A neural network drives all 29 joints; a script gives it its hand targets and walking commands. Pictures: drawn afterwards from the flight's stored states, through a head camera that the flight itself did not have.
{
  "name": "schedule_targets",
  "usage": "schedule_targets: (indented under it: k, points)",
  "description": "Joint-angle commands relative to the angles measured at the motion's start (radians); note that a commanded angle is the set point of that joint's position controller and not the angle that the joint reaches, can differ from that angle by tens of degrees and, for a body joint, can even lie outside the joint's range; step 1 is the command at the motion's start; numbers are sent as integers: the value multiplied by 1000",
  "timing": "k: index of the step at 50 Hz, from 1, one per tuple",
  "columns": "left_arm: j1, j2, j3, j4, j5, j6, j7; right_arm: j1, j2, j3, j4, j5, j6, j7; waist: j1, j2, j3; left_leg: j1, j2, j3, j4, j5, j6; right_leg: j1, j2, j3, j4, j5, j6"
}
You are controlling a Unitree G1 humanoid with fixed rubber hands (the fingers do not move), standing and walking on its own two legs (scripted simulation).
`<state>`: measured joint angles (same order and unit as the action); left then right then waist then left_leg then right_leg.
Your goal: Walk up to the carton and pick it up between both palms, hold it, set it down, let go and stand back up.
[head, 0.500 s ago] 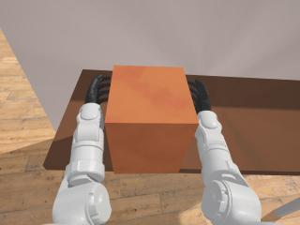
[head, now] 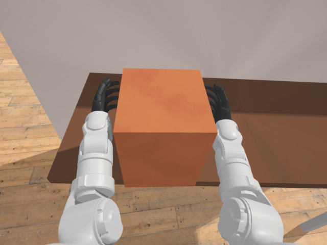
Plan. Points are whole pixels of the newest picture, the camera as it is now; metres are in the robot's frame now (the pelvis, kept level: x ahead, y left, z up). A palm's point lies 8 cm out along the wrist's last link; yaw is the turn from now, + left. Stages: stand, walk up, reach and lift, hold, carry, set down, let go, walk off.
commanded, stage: set down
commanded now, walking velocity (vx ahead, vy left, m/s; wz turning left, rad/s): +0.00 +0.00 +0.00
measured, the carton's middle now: (161, 130) +0.40 +0.02 +0.05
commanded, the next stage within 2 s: none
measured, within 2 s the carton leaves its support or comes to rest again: neither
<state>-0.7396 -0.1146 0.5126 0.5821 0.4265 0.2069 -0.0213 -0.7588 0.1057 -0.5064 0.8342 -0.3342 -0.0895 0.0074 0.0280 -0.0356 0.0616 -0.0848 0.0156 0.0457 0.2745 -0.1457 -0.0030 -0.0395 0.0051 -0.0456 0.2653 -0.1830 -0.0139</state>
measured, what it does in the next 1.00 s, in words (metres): stands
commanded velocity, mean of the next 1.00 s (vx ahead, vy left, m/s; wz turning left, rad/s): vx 0.00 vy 0.00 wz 0.00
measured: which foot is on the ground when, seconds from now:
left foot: down 0.00-1.00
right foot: down 0.00-1.00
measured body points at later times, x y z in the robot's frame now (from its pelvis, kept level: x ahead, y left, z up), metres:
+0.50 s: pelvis -0.01 +0.00 -0.01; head +0.02 +0.01 +0.44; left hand +0.43 +0.17 +0.10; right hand +0.45 -0.16 +0.11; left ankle +0.00 +0.12 -0.75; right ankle -0.02 -0.11 -0.75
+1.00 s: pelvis -0.02 -0.01 -0.01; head +0.01 -0.01 +0.44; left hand +0.43 +0.19 +0.15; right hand +0.45 -0.19 +0.15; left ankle +0.00 +0.12 -0.75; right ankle -0.02 -0.11 -0.75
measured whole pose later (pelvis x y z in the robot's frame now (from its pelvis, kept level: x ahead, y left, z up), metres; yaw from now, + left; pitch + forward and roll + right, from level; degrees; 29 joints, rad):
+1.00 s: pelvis -0.02 -0.01 -0.01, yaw -1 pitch +9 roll -1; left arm -0.95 0.25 0.07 0.90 -0.17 0.24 0.08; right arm -1.00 -0.36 0.14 1.10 0.45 0.11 -0.07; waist 0.06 -0.01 -0.13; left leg -0.39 0.06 0.04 0.37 -0.14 -0.03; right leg -0.34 0.05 -0.04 0.34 -0.16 -0.04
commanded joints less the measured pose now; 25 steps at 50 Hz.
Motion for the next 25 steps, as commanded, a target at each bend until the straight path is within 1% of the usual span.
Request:
schedule_targets:
  k: [1, 2, 3, 5, 6, 7, 8, 9, 10, 11, 12, 13, 14, 15, 16, 17, 18, 19, 20, 21, 22, 23, 24, 25]
  points:
    - [-271, -283, -195, 80, 1, 3, -50, -333, 198, 166, 16, -19, 7, 84, -21, 25, -210, 184, -12, 70, 18, 248, -10, -75, 32, -60, -34, 115, 64]
    - [-274, -249, -186, 66, -7, 0, -41, -321, 167, 164, 23, -9, 11, 77, -26, 24, -221, 189, -11, 70, 18, 251, -6, -85, 32, -59, -39, 117, 68]
    - [-278, -193, -188, 53, -14, -3, -25, -309, 112, 146, 36, 1, 12, 67, -29, 42, -234, 201, -9, 67, 23, 266, -12, -90, 31, -58, -36, 123, 64]
    - [-267, -48, -147, 63, -34, -15, 20, -293, -33, 128, 52, 43, 14, 36, -20, 40, -242, 191, -8, 72, 33, 279, -17, -99, 34, -47, -40, 127, 66]
    - [-314, -3, -189, 32, -73, -26, 52, -319, -101, 133, 57, 82, 12, 15, -30, 58, -280, 177, -4, 71, 37, 261, -23, -118, 39, -47, -36, 114, 63]
    - [-344, 30, -209, 53, -106, -38, 85, -357, -130, 168, 69, 125, 9, -2, -13, 64, -294, 157, -3, 72, 48, 270, -22, -141, 41, -40, -32, 123, 60]
    - [-368, 92, -228, 81, -150, -50, 117, -388, -182, 200, 69, 174, 6, -25, -5, 46, -339, 121, -3, 70, 65, 276, -20, -141, 40, -27, -20, 156, 58]
    - [-385, 113, -249, 119, -195, -67, 143, -428, -195, 253, 82, 236, 6, -42, 16, 48, -382, 84, -2, 64, 79, 281, -17, -140, 41, -14, -4, 186, 58]
    - [-420, 129, -283, 146, -244, -82, 164, -455, -210, 295, 96, 285, 9, -58, 22, 41, -423, 51, -2, 57, 97, 291, -15, -140, 42, -4, 7, 226, 53]
    - [-451, 156, -296, 177, -279, -99, 183, -480, -248, 316, 111, 319, 9, -75, 22, 58, -504, 28, -2, 50, 111, 284, -20, -126, 38, 7, 24, 248, 46]
    - [-465, 175, -317, 226, -301, -113, 196, -508, -264, 342, 129, 353, 9, -91, 30, 67, -545, 8, 0, 49, 133, 297, -23, -122, 42, 17, 38, 290, 43]
    - [-472, 188, -336, 277, -334, -129, 204, -532, -280, 377, 146, 391, 11, -102, 41, 44, -588, -7, 6, 44, 148, 277, -24, -129, 44, 19, 48, 278, 41]
    - [-494, 217, -338, 297, -356, -140, 212, -554, -306, 396, 174, 414, 17, -111, 47, 43, -624, -11, 10, 37, 156, 286, -29, -138, 46, 20, 59, 295, 37]
    - [-497, 234, -345, 332, -373, -148, 217, -554, -323, 427, 197, 446, 21, -120, 53, 32, -623, -8, 10, 39, 167, 300, -27, -147, 46, 22, 67, 309, 41]
    - [-486, 220, -366, 351, -389, -156, 217, -543, -343, 443, 235, 473, 22, -124, 45, 49, -629, 9, 16, 29, 182, 350, -44, -170, 53, 19, 73, 328, 36]
    - [-487, 231, -372, 340, -401, -165, 218, -544, -365, 460, 246, 494, 15, -130, 40, 47, -652, 39, 20, 22, 201, 407, -52, -188, 60, 18, 77, 362, 36]
    - [-471, 237, -378, 372, -410, -166, 211, -536, -390, 470, 276, 521, 14, -133, 30, 42, -661, 70, 20, 16, 214, 434, -58, -201, 65, 12, 71, 365, 31]
    - [-468, 259, -360, 371, -407, -166, 207, -546, -412, 485, 281, 541, 11, -136, 47, 34, -634, 75, 20, 15, 218, 457, -60, -212, 69, 13, 68, 368, 33]
    - [-477, 266, -375, 359, -423, -166, 202, -539, -438, 486, 305, 558, 10, -135, 33, 59, -633, 73, 17, 11, 217, 466, -71, -220, 75, 9, 67, 355, 32]
    - [-502, 284, -390, 341, -439, -169, 199, -550, -464, 497, 306, 585, 7, -133, 25, 60, -648, 79, 20, 5, 216, 461, -72, -237, 76, 9, 64, 340, 26]
    - [-489, 280, -396, 348, -445, -167, 197, -548, -468, 515, 341, 604, 9, -124, 31, 59, -625, 107, 23, -2, 217, 470, -75, -276, 82, 6, 58, 316, 26]
    - [-500, 305, -389, 340, -451, -167, 195, -562, -492, 528, 331, 625, 9, -118, 52, 68, -630, 109, 20, 7, 220, 471, -80, -284, 82, 5, 52, 301, 30]
    - [-499, 306, -390, 342, -466, -167, 193, -565, -489, 546, 335, 644, 12, -110, 48, 45, -603, 94, 22, -4, 217, 463, -72, -291, 84, 4, 50, 279, 28]
    - [-508, 321, -399, 343, -474, -169, 190, -577, -499, 568, 342, 664, 14, -101, 59, 37, -599, 84, 19, 2, 210, 442, -67, -277, 77, 9, 44, 261, 33]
